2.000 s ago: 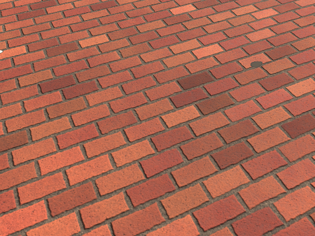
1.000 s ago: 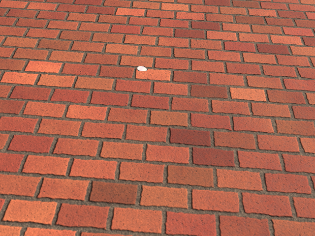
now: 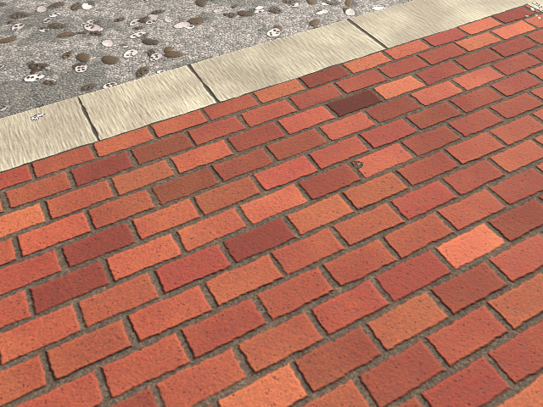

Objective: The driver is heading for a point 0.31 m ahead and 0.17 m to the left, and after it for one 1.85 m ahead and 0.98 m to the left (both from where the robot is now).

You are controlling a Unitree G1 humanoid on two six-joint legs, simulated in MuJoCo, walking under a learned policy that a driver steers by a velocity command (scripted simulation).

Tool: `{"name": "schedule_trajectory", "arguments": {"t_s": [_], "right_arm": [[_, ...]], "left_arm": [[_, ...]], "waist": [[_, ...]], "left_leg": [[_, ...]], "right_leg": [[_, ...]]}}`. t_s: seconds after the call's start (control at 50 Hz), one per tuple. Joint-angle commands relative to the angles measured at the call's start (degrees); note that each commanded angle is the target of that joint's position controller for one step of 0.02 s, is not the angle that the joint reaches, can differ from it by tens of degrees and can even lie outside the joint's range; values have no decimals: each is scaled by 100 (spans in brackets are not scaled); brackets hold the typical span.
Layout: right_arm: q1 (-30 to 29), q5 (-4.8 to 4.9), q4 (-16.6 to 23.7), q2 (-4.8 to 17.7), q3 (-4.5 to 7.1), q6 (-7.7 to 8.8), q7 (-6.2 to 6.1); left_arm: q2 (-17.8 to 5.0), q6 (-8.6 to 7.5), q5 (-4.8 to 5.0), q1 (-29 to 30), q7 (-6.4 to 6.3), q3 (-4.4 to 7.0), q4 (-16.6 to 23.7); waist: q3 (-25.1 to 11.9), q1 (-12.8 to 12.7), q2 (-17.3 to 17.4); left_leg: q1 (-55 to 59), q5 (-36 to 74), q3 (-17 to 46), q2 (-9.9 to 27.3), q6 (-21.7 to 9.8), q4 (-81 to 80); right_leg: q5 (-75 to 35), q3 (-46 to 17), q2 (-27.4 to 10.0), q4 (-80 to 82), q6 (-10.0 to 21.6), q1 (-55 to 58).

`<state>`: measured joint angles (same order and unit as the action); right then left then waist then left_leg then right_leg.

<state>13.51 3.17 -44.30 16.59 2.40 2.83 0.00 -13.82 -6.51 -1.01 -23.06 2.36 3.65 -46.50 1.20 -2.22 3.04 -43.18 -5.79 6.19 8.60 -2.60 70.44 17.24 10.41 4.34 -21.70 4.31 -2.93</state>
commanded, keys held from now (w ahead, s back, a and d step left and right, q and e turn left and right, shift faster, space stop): w+q+shift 0.14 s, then q+shift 0.68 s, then e+shift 0.18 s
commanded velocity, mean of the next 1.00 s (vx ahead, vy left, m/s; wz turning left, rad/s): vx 0.37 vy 0.00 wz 0.78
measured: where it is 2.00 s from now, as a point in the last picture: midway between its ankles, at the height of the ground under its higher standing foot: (262, 394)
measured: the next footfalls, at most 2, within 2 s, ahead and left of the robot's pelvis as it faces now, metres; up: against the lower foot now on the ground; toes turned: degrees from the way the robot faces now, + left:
left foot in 0.22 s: +0.43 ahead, +0.11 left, +0.00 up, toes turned +14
right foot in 0.68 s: +0.69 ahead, +0.07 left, +0.00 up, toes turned +49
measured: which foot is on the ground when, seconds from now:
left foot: up 0.00-0.20, down 0.22-0.66, up 0.68-1.00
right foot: down 0.00-0.24, up 0.26-0.66, down 0.68-1.00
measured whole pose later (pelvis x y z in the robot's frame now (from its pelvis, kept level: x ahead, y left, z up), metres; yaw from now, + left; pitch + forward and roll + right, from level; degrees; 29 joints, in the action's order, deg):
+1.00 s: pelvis +0.52 +0.06 +0.00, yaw +49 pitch +2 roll +0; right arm 7.7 -0.2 -34.8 15.9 2.0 -2.7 -0.8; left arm -15.3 0.5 0.0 -11.5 -0.5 2.7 -40.3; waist 3.2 -3.5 0.6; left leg -23.2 -22.5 3.5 0.7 2.6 44.1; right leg 5.9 0.6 0.0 -25.3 1.3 -21.3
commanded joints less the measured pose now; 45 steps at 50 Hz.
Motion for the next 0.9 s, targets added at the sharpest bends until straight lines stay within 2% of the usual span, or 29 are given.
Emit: {"name": "schedule_trajectory", "arguments": {"t_s": [0.02,0.1,0.14,0.16,0.18,0.2,0.22,0.24,0.26,0.28,0.3,0.32,0.34,0.38,0.42,0.46,0.52,0.58,0.64,0.66,0.68,0.7,0.72,0.74,0.76,0.8,0.82,0.86,0.9], "right_arm": [[-8,-62,262,139,36,-1,40],[-709,-105,510,88,-8,138,285],[-852,-82,688,218,41,184,428],[-668,-73,706,348,104,179,463],[-145,-68,645,487,182,131,466],[874,-84,457,788,326,36,444],[2193,-136,157,1272,552,-87,348],[2387,-117,7,1232,539,-184,170],[1532,-463,335,1369,440,-73,170],[1303,-589,715,1416,477,26,230],[1054,-425,904,1223,477,87,275],[581,-259,976,1105,443,137,295],[222,-220,1093,985,397,178,289],[-122,-282,1240,963,411,148,193],[-51,-235,1151,907,403,78,40],[100,-188,1061,972,438,-110,-137],[74,-95,1115,951,456,-403,-313],[31,-150,1217,841,441,-521,-351],[-358,-212,1430,666,392,-510,-317],[-397,-219,1498,488,320,-511,-276],[80,-297,1483,22,179,-518,-248],[766,-226,1616,438,247,-479,-145],[783,-209,1418,992,384,-457,-71],[306,-182,1327,1300,484,-511,-65],[86,-183,1308,1255,496,-598,-98],[-61,-170,1438,969,400,-664,-113],[-95,-161,1474,792,348,-656,-114],[-240,-212,1519,505,222,-589,-142],[-215,-299,1448,354,126,-527,-145]], "left_arm": [[-426,-199,-47,831,-117,71,460],[-763,-159,-2,448,-294,92,300],[-1035,-52,-18,436,-383,124,297],[-1228,53,-19,467,-455,167,331],[-1443,161,30,589,-526,224,402],[-1601,229,95,871,-536,268,510],[-1557,211,147,1260,-471,261,639],[-840,95,235,1435,-266,83,645],[121,-100,144,434,-133,-186,1015],[-512,-255,139,187,-98,-180,1140],[-916,-300,219,903,-126,-88,1298],[-862,-261,198,1238,-197,-69,1398],[-892,-157,116,1242,-252,-51,1356],[-1041,83,28,1146,-312,31,1318],[-807,168,-70,1461,-388,-23,1433],[-568,241,-56,1748,-433,-94,1529],[-583,295,69,2146,-427,-99,1572],[-710,248,81,2525,-363,-43,1619],[-938,117,82,2086,-328,110,1398],[-941,85,37,1723,-339,126,1281],[-1085,138,-47,1672,-391,137,1359],[-1199,218,-201,1431,-404,148,1356],[-1098,266,-68,1621,-431,207,1449],[-768,326,-34,1708,-473,127,1536],[-731,424,-29,1757,-504,91,1560],[-911,524,-41,1958,-551,118,1527],[-933,547,-74,1873,-565,134,1464],[-946,583,-103,1588,-525,131,1295],[-975,600,-30,1563,-440,126,1195]], "waist": [[672,301,-484],[804,37,-234],[632,126,-412],[446,282,-581],[136,591,-840],[-341,1138,-1053],[-863,1783,-964],[-521,1750,362],[-847,335,2217],[-2359,510,1121],[-1772,581,-22],[-864,208,-958],[-540,-28,-1186],[-335,-202,-944],[-346,-99,-788],[-715,28,-452],[-1132,249,91],[-955,431,482],[-818,191,687],[-1056,75,357],[-1418,378,-770],[-1745,730,-1873],[-1590,604,-1722],[-1180,329,-1068],[-985,296,-671],[-491,335,-734],[-479,296,-851],[-749,174,-949],[-995,193,-996]], "left_leg": [[93,1146,-95,35,54,-749],[32,2010,-849,-247,-171,-2254],[481,1829,-1384,-600,-358,-2850],[829,1630,-1715,-906,-395,-2939],[1418,1262,-1901,-1185,-431,-2905],[2552,916,-1838,-1356,-561,-2765],[4239,1050,-1303,-1276,-797,-2994],[4877,1949,-535,-916,-988,-3813],[5989,3845,1996,-56,-1991,-3417],[6391,1963,3710,701,-2530,-4498],[5674,838,3731,575,-2242,-5147],[4584,349,3389,389,-1990,-5352],[3742,864,3133,280,-1894,-5384],[2738,2054,2246,-151,-1699,-5434],[2265,3302,1489,-627,-1502,-5156],[2457,3655,1213,-959,-1219,-4814],[2787,2645,1345,-1164,-673,-4487],[2930,1451,1866,-1156,-459,-4319],[3085,692,2359,-1121,-349,-3664],[2826,-388,2106,-1337,-188,-2862],[1843,-2974,1312,-1934,58,-1499],[874,-3772,824,-1952,347,-551],[520,-3268,524,-1379,629,215],[434,-2699,401,-1176,745,472],[509,-2256,271,-1055,793,618],[640,-1786,-134,-840,767,442],[718,-1681,-318,-806,749,258],[1061,-1880,-389,-848,718,-297],[1536,-2134,-347,-875,650,-1053]], "right_leg": [[-1905,-158,-1203,1529,104,-1115],[-3034,359,-1359,1507,-195,-100],[-5070,538,-1441,1045,-401,475],[-6490,583,-1459,471,-463,758],[-7774,558,-1558,-314,-476,866],[-8485,448,-1668,-1487,-434,607],[-7877,228,-1601,-3120,-397,-183],[-1894,184,-537,-5582,-616,-1236],[2026,-899,400,-7744,-796,-3529],[1821,-2044,286,-7957,-518,-3672],[1427,-2067,73,-7219,-303,-3703],[1101,-1952,-165,-6557,-309,-3782],[935,-1966,-333,-6182,-417,-3514],[767,-1942,-590,-5405,-663,-2949],[424,-1713,-518,-4365,-866,-2740],[-211,-1584,-218,-3376,-1019,-2707],[-1194,-1647,92,-2167,-1054,-2521],[-1479,-1800,212,-1170,-974,-2349],[-1888,-2018,-47,-169,-782,-1728],[-2567,-2165,-532,256,-535,-848],[-3891,-3333,-1808,-54,43,436],[-4095,-5073,-3052,37,1127,1032],[-3111,-5279,-3089,60,1372,781],[-2389,-4237,-2508,11,1055,375],[-1774,-3549,-2105,84,751,-59],[-1625,-2648,-1685,403,624,-913],[-1761,-2301,-1569,499,648,-990],[-2268,-2165,-1549,481,870,-892],[-2457,-2134,-1635,421,1005,-830]]}}
Keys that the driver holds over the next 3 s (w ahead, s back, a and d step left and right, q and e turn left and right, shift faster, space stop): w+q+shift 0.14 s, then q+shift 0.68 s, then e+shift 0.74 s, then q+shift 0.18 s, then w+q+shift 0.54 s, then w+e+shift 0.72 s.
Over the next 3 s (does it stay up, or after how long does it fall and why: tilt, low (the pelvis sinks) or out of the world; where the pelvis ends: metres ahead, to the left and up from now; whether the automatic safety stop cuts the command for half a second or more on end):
stays up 1.15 0.71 -0.01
